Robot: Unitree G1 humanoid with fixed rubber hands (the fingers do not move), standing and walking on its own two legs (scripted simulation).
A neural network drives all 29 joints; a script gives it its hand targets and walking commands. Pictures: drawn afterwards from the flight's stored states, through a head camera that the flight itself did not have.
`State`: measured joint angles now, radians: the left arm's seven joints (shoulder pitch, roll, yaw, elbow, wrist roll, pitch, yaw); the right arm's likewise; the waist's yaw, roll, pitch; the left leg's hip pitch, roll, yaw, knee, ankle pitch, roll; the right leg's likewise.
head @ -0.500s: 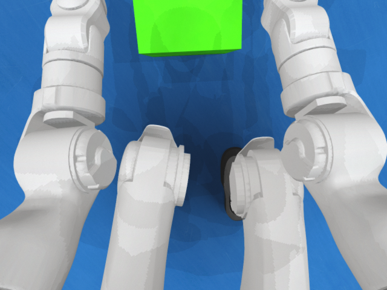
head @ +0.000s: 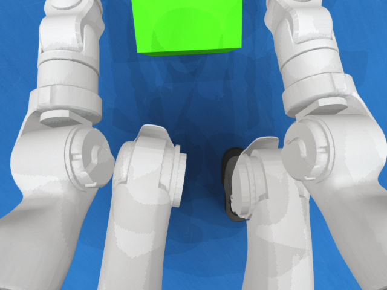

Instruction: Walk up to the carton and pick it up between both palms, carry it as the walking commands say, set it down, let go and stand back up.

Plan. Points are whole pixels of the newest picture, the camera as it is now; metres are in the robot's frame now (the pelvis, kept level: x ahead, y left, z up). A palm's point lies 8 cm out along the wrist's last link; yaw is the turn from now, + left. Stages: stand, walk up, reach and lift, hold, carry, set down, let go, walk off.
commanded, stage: set down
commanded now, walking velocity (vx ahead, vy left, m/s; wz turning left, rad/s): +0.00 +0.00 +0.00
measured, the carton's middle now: out of the picture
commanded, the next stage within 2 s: none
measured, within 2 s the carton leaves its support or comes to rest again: neither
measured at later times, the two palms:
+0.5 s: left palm out of the picture +0.53 +0.20 -0.18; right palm out of the picture +0.56 -0.07 -0.18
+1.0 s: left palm out of the picture +0.53 +0.23 -0.17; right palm out of the picture +0.57 -0.09 -0.17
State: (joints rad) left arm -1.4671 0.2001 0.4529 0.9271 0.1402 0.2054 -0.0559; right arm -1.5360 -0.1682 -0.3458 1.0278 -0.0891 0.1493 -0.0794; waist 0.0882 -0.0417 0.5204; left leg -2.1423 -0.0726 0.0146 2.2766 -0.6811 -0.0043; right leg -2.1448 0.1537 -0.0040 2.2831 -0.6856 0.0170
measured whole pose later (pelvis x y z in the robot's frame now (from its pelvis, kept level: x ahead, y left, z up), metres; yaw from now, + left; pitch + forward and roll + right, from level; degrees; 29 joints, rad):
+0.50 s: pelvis +0.00 +0.00 +0.00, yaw +0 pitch +31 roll +0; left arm -1.49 0.21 0.45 0.98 0.14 0.17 -0.06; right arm -1.54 -0.19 -0.34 1.06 -0.10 0.13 -0.06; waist 0.09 -0.04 0.52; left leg -2.15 -0.06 0.02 2.29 -0.68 0.00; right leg -2.15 0.14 -0.01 2.29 -0.68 0.01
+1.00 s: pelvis -0.01 +0.00 +0.00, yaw +0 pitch +31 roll +0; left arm -1.56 0.36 0.22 1.16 -0.13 0.08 0.06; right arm -1.61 -0.32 -0.04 1.15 0.15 0.10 -0.12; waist 0.08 0.00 0.52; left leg -2.19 -0.04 0.04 2.26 -0.62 0.03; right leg -2.17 0.10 -0.02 2.27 -0.64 0.01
